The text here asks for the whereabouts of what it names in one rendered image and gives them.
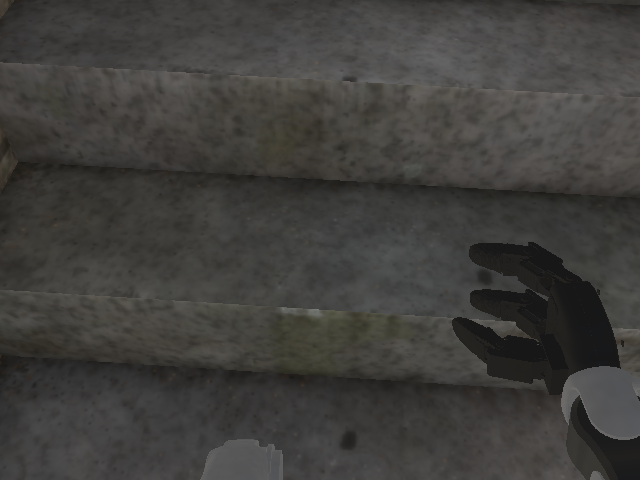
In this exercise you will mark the robot right forearm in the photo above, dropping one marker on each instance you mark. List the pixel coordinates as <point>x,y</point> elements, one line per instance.
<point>603,413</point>

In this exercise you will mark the robot right hand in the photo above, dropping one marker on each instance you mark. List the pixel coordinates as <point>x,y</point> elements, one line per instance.
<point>572,327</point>

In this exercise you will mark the robot left thigh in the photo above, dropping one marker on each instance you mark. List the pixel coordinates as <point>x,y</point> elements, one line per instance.
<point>244,460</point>

